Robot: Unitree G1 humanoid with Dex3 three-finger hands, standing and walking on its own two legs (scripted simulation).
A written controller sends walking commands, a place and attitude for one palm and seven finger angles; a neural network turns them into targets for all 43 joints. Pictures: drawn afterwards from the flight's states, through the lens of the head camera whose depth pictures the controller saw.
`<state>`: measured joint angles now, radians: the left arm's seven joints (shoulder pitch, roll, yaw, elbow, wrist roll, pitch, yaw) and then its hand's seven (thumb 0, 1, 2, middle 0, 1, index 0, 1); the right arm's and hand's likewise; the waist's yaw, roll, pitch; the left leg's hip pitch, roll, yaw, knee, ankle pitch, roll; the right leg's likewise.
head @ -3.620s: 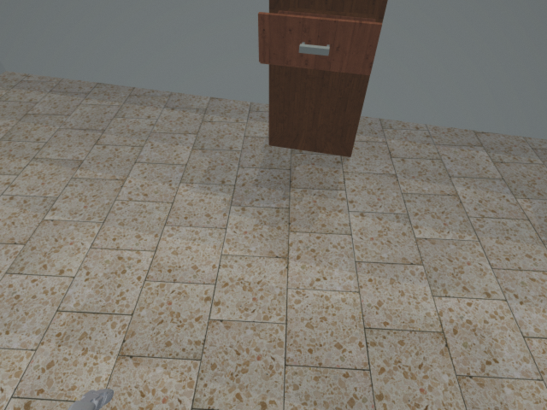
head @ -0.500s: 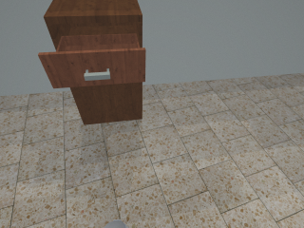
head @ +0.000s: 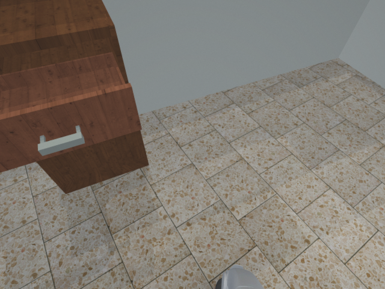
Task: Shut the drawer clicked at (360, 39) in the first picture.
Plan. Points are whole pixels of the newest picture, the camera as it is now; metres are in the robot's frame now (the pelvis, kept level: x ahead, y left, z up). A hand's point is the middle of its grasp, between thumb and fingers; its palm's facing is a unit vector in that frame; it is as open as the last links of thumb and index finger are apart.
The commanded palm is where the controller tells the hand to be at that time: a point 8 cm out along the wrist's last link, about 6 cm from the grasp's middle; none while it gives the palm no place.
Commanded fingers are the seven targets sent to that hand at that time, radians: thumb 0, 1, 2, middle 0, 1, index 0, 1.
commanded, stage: turn to face it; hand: left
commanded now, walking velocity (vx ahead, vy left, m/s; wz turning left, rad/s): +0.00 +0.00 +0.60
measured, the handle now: (61, 138) +0.48 +0.39 -0.03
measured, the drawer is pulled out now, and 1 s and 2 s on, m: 0.30 0.30 0.30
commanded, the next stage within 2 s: take the last steps up to it in 0.80 s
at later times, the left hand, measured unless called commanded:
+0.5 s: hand out of the picture +0.09 +0.20 -0.19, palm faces +0.29 -0.95 -0.15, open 7.3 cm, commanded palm none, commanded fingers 0.00 0.90 0.90 -0.20 -0.30 -0.20 -0.30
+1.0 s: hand out of the picture +0.02 +0.17 -0.15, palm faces +0.41 -0.87 -0.27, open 7.4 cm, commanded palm none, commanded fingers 0.00 0.90 0.90 -0.20 -0.30 -0.20 -0.30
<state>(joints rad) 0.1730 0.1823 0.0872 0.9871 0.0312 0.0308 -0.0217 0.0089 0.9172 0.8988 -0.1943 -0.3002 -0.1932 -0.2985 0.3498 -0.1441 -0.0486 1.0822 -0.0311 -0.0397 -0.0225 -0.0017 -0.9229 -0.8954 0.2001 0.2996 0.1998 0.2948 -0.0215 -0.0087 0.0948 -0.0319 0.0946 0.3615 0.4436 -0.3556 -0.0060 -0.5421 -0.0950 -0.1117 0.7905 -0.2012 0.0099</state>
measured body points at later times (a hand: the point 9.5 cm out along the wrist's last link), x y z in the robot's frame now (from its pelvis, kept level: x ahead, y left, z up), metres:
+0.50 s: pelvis +0.04 +0.01 -0.02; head +0.05 +0.04 +0.43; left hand +0.08 +0.25 -0.17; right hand +0.14 -0.23 -0.15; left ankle +0.02 +0.10 -0.74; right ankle +0.12 -0.11 -0.73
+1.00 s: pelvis +0.03 -0.03 +0.00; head +0.05 -0.06 +0.45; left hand -0.01 +0.21 -0.13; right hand +0.18 -0.23 -0.17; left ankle +0.01 +0.09 -0.72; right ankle +0.08 -0.12 -0.74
